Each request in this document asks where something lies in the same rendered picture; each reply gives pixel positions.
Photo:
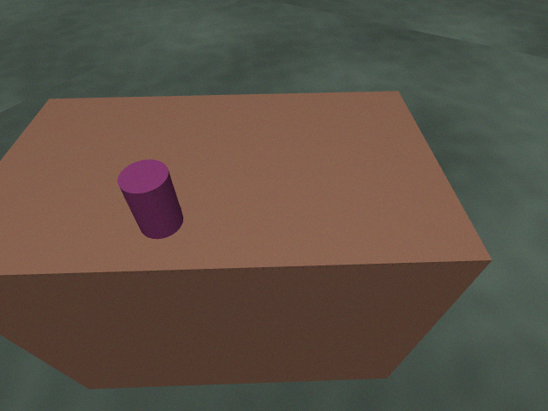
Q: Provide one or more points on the can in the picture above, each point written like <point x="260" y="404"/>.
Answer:
<point x="147" y="187"/>

